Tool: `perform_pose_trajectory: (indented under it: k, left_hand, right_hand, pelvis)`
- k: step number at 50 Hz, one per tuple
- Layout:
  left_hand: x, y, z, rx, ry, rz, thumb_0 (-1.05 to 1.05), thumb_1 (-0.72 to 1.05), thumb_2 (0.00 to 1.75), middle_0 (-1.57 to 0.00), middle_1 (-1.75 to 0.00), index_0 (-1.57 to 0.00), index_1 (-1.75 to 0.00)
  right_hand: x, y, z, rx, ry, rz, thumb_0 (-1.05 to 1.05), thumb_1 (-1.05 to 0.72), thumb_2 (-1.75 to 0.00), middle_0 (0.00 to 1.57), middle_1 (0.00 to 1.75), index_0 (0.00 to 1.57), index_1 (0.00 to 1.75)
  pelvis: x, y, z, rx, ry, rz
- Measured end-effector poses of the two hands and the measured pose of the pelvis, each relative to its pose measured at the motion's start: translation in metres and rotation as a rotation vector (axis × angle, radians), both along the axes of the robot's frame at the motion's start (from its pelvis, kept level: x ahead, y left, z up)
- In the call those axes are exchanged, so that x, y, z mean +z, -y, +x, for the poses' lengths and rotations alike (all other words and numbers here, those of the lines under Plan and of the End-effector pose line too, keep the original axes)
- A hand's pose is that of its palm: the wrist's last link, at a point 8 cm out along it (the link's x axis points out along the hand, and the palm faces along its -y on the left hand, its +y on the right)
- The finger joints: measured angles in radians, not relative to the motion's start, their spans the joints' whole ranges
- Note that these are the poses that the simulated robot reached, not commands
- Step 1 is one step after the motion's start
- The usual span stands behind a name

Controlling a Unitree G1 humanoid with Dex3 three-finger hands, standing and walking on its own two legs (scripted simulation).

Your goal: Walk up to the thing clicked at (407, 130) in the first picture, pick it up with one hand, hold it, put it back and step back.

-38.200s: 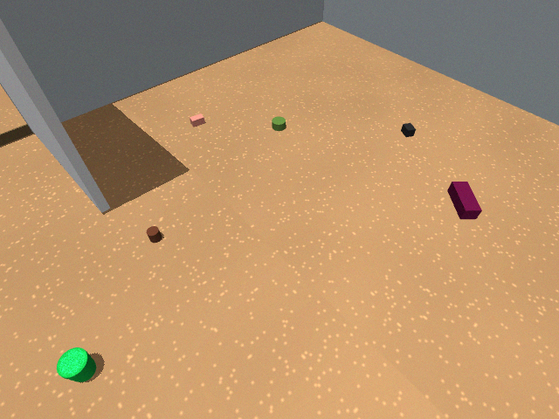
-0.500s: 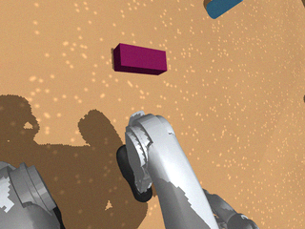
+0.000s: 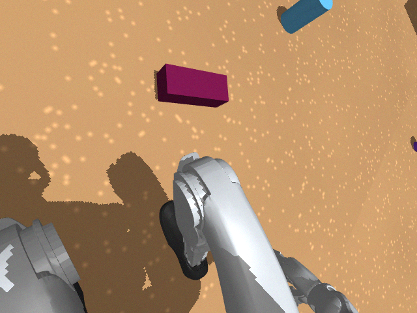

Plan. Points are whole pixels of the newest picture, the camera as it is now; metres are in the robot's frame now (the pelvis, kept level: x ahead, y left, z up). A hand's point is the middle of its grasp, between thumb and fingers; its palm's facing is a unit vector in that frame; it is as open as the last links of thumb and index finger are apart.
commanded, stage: close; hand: left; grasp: from above
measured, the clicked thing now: out of the picture +0.47 +0.34 -0.28
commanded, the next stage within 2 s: settle in 0.40 s
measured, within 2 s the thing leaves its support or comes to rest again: leaves its support in 0.70 s
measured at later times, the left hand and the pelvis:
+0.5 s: hand out of the picture +0.46 +0.34 -0.24, palm faces -0.48 -0.12 -0.87, open 7.5 cm; pelvis +0.00 +0.00 +0.00, yaw +0 degrees
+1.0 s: hand out of the picture +0.47 +0.35 -0.19, palm faces -0.42 -0.08 -0.90, open 7.5 cm; pelvis +0.00 +0.00 +0.01, yaw +1 degrees
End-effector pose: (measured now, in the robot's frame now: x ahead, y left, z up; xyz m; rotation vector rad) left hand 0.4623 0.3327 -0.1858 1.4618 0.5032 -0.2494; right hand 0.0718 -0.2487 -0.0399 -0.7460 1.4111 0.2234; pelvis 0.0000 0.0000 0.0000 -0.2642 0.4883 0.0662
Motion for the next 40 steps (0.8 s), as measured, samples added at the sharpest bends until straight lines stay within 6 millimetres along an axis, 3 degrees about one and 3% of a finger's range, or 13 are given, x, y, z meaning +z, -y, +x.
perform_pose_trajectory:
  k: [15, 31, 40]
  left_hand:
    - [-0.001, -0.007, 0.003, 0.039, -0.027, 0.000, 0.01, 0.42, 0.03, -0.92, -0.18, -0.97, -0.13]
    - [-0.001, -0.006, 0.002, -0.001, -0.020, -0.008, 0.01, 0.40, 0.10, -0.94, -0.17, -0.98, -0.13]
    - [0.013, -0.006, 0.011, -0.006, 0.021, 0.008, 0.00, 0.37, 0.14, -0.95, -0.16, -0.99, -0.12]
  right_hand:
    - [0.001, 0.001, -0.012, -0.026, -0.035, 0.004, 0.00, -0.90, -0.90, 0.20, 0.29, 0.20, 0.30]
    - [-0.003, -0.001, -0.009, -0.007, -0.040, 0.003, 0.00, -0.90, -0.90, 0.20, 0.29, 0.20, 0.30]
    - [0.000, 0.000, -0.007, -0.031, -0.023, 0.002, 0.00, -0.91, -0.90, 0.20, 0.29, 0.20, 0.30]
  pelvis:
    - [0.001, 0.001, 0.001, 0.000, -0.008, 0.003]
    - [0.000, 0.001, 0.000, 0.000, 0.004, 0.002]
    - [0.002, 0.001, 0.002, 0.001, -0.016, 0.000]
